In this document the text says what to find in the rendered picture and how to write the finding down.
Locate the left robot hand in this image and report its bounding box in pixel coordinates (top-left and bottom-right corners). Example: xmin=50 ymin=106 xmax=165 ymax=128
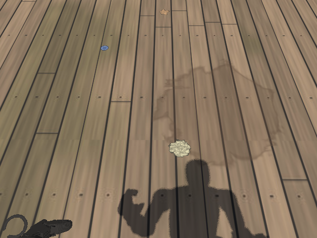
xmin=18 ymin=219 xmax=72 ymax=238

